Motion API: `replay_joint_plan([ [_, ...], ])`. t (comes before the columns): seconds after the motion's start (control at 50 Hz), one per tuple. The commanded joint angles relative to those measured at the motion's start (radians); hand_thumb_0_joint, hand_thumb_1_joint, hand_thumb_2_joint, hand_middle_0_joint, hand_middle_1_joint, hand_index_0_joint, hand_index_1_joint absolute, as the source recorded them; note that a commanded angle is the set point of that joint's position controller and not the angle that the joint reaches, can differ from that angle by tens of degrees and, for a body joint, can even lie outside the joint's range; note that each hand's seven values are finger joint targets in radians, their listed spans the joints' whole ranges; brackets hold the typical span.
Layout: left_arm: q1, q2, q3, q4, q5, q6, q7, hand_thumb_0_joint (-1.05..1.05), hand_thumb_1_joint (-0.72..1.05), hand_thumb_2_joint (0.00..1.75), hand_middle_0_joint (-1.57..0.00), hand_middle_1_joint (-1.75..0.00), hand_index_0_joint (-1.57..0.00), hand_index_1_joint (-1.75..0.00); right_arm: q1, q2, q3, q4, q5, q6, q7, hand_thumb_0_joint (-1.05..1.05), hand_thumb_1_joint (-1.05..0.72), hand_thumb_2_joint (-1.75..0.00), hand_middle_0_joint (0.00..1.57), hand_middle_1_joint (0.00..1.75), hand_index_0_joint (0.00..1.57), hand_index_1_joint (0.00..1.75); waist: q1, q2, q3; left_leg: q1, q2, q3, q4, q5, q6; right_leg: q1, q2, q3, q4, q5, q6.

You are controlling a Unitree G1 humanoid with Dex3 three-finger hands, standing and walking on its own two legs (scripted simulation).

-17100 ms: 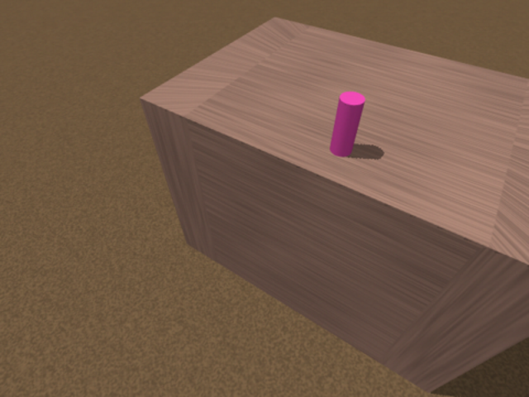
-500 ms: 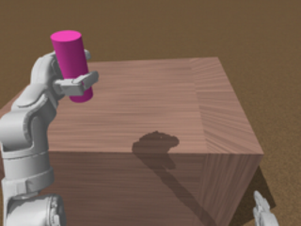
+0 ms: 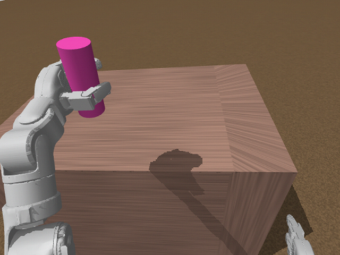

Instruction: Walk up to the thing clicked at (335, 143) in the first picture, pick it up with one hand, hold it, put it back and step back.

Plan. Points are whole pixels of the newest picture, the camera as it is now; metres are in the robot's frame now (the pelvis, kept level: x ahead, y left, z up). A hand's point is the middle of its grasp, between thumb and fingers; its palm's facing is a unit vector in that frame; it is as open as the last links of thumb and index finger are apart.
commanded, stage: hold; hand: left
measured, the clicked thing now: (84, 80) +0.34 +0.16 +0.31
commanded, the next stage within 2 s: crouch in 1.12 s
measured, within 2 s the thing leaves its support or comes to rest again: neither
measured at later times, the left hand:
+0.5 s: hand (88, 79) +0.35 +0.16 +0.31, palm faces +0.08 -1.00 -0.01, open 7.5 cm
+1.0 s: hand (87, 75) +0.35 +0.16 +0.32, palm faces +0.08 -1.00 -0.01, open 7.5 cm
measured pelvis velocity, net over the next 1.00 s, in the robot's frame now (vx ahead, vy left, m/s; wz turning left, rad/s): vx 0.00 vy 0.00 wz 0.00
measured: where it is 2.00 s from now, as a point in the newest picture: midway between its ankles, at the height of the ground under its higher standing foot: outside the picture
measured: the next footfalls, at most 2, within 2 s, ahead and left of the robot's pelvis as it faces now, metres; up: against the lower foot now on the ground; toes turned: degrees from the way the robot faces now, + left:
none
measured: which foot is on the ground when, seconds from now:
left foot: down 0.00-1.00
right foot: down 0.00-1.00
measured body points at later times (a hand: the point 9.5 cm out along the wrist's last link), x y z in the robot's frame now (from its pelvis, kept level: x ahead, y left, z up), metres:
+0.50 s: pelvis +0.00 +0.00 +0.00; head -0.05 -0.03 +0.45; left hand +0.34 +0.22 +0.31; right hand +0.18 -0.25 -0.06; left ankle +0.02 +0.13 -0.73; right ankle +0.02 -0.14 -0.73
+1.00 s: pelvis +0.00 +0.00 +0.00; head -0.05 -0.03 +0.45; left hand +0.33 +0.21 +0.32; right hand +0.18 -0.25 -0.07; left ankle +0.02 +0.13 -0.73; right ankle +0.02 -0.14 -0.73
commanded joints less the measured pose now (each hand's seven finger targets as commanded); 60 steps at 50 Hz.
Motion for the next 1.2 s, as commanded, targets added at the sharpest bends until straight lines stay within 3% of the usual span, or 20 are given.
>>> replay_joint_plan([
  [0.0, -0.453, 0.21, 0.061, -0.164, 0.004, -0.082, -0.002, 0.0, 0.44, 1.31, -1.36, -1.45, -1.38, -1.45, -0.155, -0.116, -0.035, -0.183, 0.001, -0.071, -0.005, 0.0, 0.55, -0.05, 0.05, 0.05, 0.05, 0.05, 0.012, -0.089, -0.161, 0.086, -0.032, 0.02, -0.089, 0.114, 0.02, -0.007, 0.04, -0.057, -0.113, 0.106, -0.021],
  [0.04, -0.426, 0.189, 0.042, -0.139, 0.008, -0.082, -0.009, 0.0, 0.45, 1.3, -1.35, -1.43, -1.37, -1.43, -0.154, -0.1, -0.018, -0.206, 0.001, -0.07, -0.001, 0.0, 0.55, -0.05, 0.05, 0.05, 0.05, 0.05, 0.013, -0.111, -0.151, 0.074, -0.035, 0.023, -0.087, 0.119, 0.022, 0.0, 0.038, -0.056, -0.12, 0.11, -0.02],
  [0.16, -0.462, 0.222, 0.069, -0.152, 0.007, -0.093, -0.016, 0.0, 0.45, 1.31, -1.36, -1.45, -1.38, -1.44, -0.129, -0.09, -0.009, -0.185, 0.0, -0.064, 0.003, 0.0, 0.55, -0.05, 0.05, 0.05, 0.05, 0.05, 0.011, -0.095, -0.144, 0.081, -0.031, 0.019, -0.09, 0.123, 0.022, -0.002, 0.04, -0.057, -0.115, 0.119, -0.02],
  [0.22, -0.502, 0.262, 0.079, -0.168, 0.012, -0.103, -0.013, 0.0, 0.45, 1.3, -1.34, -1.43, -1.37, -1.43, -0.118, -0.129, -0.049, -0.19, -0.001, -0.063, -0.004, 0.0, 0.56, -0.05, 0.05, 0.05, 0.05, 0.05, -0.005, -0.089, -0.156, 0.095, -0.032, 0.021, -0.091, 0.106, 0.024, -0.019, 0.039, -0.053, -0.118, 0.101, -0.021],
  [0.24, -0.514, 0.238, 0.064, -0.162, 0.012, -0.102, -0.014, 0.0, 0.46, 1.3, -1.33, -1.42, -1.36, -1.42, -0.124, -0.101, -0.02, -0.192, -0.002, -0.065, -0.003, 0.0, 0.56, -0.05, 0.05, 0.05, 0.05, 0.05, 0.0, -0.093, -0.148, 0.087, -0.035, 0.024, -0.085, 0.111, 0.025, -0.015, 0.036, -0.052, -0.12, 0.105, -0.019],
  [0.3, -0.538, 0.242, 0.068, -0.165, 0.007, -0.102, -0.014, 0.0, 0.42, 1.3, -1.34, -1.42, -1.35, -1.42, -0.124, -0.112, -0.036, -0.173, -0.003, -0.074, -0.008, 0.0, 0.55, -0.05, 0.05, 0.05, 0.05, 0.05, -0.006, -0.079, -0.182, 0.103, -0.036, 0.026, -0.079, 0.122, 0.026, -0.01, 0.036, -0.05, -0.114, 0.121, -0.019],
  [0.32, -0.484, 0.199, 0.034, -0.101, 0.012, -0.093, -0.018, 0.0, 0.42, 1.28, -1.31, -1.4, -1.33, -1.4, -0.158, -0.115, -0.028, -0.22, 0.0, -0.079, -0.006, 0.0, 0.55, -0.05, 0.05, 0.05, 0.05, 0.05, -0.005, -0.101, -0.165, 0.095, -0.031, 0.021, -0.087, 0.123, 0.022, -0.015, 0.042, -0.056, -0.111, 0.115, -0.021],
  [0.44, -0.497, 0.229, 0.066, -0.129, 0.007, -0.081, -0.028, 0.0, 0.43, 1.31, -1.35, -1.44, -1.37, -1.44, -0.127, -0.114, -0.03, -0.198, -0.002, -0.072, -0.002, 0.0, 0.55, -0.05, 0.05, 0.05, 0.05, 0.05, 0.002, -0.096, -0.181, 0.106, -0.028, 0.019, -0.077, 0.177, 0.022, 0.006, 0.043, -0.059, -0.102, 0.165, -0.02],
  [0.48, -0.51, 0.214, 0.049, -0.106, 0.007, -0.069, -0.023, 0.0, 0.45, 1.33, -1.36, -1.46, -1.39, -1.46, -0.13, -0.101, -0.017, -0.207, 0.0, -0.068, 0.005, 0.0, 0.55, -0.05, 0.05, 0.05, 0.05, 0.05, 0.0, -0.095, -0.157, 0.092, -0.029, 0.019, -0.083, 0.161, 0.022, -0.001, 0.044, -0.059, -0.108, 0.156, -0.021],
  [0.54, -0.502, 0.244, 0.076, -0.066, 0.013, -0.067, -0.014, 0.0, 0.46, 1.33, -1.35, -1.45, -1.37, -1.44, -0.115, -0.109, -0.026, -0.176, -0.003, -0.063, 0.006, 0.0, 0.56, -0.05, 0.05, 0.05, 0.05, 0.05, 0.006, -0.105, -0.134, 0.075, -0.028, 0.018, -0.097, 0.131, 0.022, -0.009, 0.045, -0.057, -0.114, 0.125, -0.021],
  [0.68, -0.513, 0.183, 0.024, -0.096, 0.017, -0.079, -0.006, 0.0, 0.45, 1.29, -1.33, -1.42, -1.35, -1.41, -0.141, -0.102, -0.022, -0.21, 0.001, -0.069, 0.011, 0.0, 0.55, -0.05, 0.05, 0.05, 0.05, 0.05, 0.0, -0.084, -0.154, 0.09, -0.025, 0.017, -0.094, 0.131, 0.019, -0.01, 0.045, -0.059, -0.108, 0.123, -0.023],
  [0.76, -0.551, 0.238, 0.052, -0.216, 0.015, -0.093, -0.01, 0.0, 0.47, 1.29, -1.32, -1.41, -1.34, -1.41, -0.127, -0.109, -0.03, -0.201, 0.002, -0.068, 0.013, 0.0, 0.55, -0.05, 0.05, 0.05, 0.05, 0.05, 0.006, -0.044, -0.217, 0.121, -0.024, 0.013, -0.088, 0.154, 0.015, 0.007, 0.045, -0.06, -0.105, 0.142, -0.025],
  [0.82, -0.504, 0.204, 0.042, -0.161, 0.013, -0.076, -0.008, 0.0, 0.44, 1.29, -1.31, -1.41, -1.33, -1.41, -0.151, -0.106, -0.029, -0.205, 0.001, -0.07, 0.013, 0.0, 0.55, -0.05, 0.05, 0.05, 0.05, 0.05, 0.006, -0.063, -0.183, 0.104, -0.022, 0.011, -0.088, 0.152, 0.014, 0.005, 0.049, -0.06, -0.102, 0.138, -0.026],
  [0.84, -0.546, 0.246, 0.07, -0.233, 0.014, -0.082, -0.006, 0.0, 0.45, 1.28, -1.32, -1.4, -1.33, -1.4, -0.157, -0.108, -0.033, -0.188, -0.002, -0.067, 0.012, 0.0, 0.55, -0.05, 0.05, 0.05, 0.05, 0.05, 0.022, -0.056, -0.206, 0.103, -0.023, 0.009, -0.089, 0.158, 0.013, 0.018, 0.048, -0.062, -0.104, 0.142, -0.025],
  [0.9, -0.55, 0.264, 0.084, -0.167, 0.013, -0.059, 0.003, 0.0, 0.43, 1.33, -1.35, -1.45, -1.37, -1.45, -0.121, -0.113, -0.044, -0.159, -0.001, -0.064, 0.011, 0.0, 0.55, -0.05, 0.05, 0.05, 0.05, 0.05, 0.005, -0.068, -0.177, 0.096, -0.026, 0.018, -0.09, 0.131, 0.018, 0.003, 0.047, -0.057, -0.109, 0.121, -0.025],
  [0.96, -0.485, 0.197, 0.056, -0.051, 0.004, -0.033, -0.003, 0.0, 0.44, 1.31, -1.33, -1.43, -1.35, -1.43, -0.152, -0.107, -0.032, -0.183, -0.001, -0.068, 0.01, 0.0, 0.55, -0.05, 0.05, 0.05, 0.05, 0.05, 0.001, -0.143, -0.121, 0.069, -0.029, 0.022, -0.09, 0.125, 0.025, -0.005, 0.045, -0.057, -0.124, 0.121, -0.016],
  [1.0, -0.486, 0.202, 0.051, -0.035, 0.006, -0.031, -0.009, 0.0, 0.42, 1.33, -1.36, -1.46, -1.38, -1.46, -0.136, -0.098, -0.018, -0.177, 0.0, -0.067, 0.014, 0.0, 0.55, -0.05, 0.05, 0.05, 0.05, 0.05, 0.001, -0.135, -0.126, 0.072, -0.028, 0.019, -0.094, 0.13, 0.024, -0.009, 0.045, -0.057, -0.118, 0.13, -0.018],
  [1.1, -0.462, 0.181, 0.028, -0.144, 0.003, -0.047, -0.023, 0.0, 0.45, 1.28, -1.33, -1.42, -1.35, -1.41, -0.123, -0.093, -0.01, -0.224, 0.006, -0.066, 0.026, 0.0, 0.56, -0.05, 0.05, 0.05, 0.05, 0.05, 0.012, -0.102, -0.144, 0.078, -0.036, 0.03, -0.093, 0.134, 0.024, -0.009, 0.043, -0.059, -0.121, 0.124, -0.021],
  [1.16, -0.507, 0.202, 0.037, -0.168, 0.002, -0.065, -0.023, 0.0, 0.45, 1.28, -1.3, -1.4, -1.32, -1.4, -0.106, -0.101, -0.018, -0.228, 0.008, -0.065, 0.023, 0.0, 0.55, -0.05, 0.05, 0.05, 0.05, 0.05, -0.012, -0.09, -0.175, 0.112, -0.03, 0.024, -0.093, 0.129, 0.024, -0.007, 0.044, -0.054, -0.114, 0.127, -0.02],
  [1.18, -0.524, 0.203, 0.024, -0.229, 0.006, -0.075, -0.017, 0.0, 0.46, 1.27, -1.29, -1.38, -1.31, -1.38, -0.134, -0.095, -0.013, -0.235, 0.008, -0.067, 0.023, 0.0, 0.56, -0.05, 0.05, 0.05, 0.05, 0.05, 0.003, -0.057, -0.17, 0.102, -0.031, 0.022, -0.099, 0.12, 0.02, -0.01, 0.045, -0.059, -0.112, 0.113, -0.026],
])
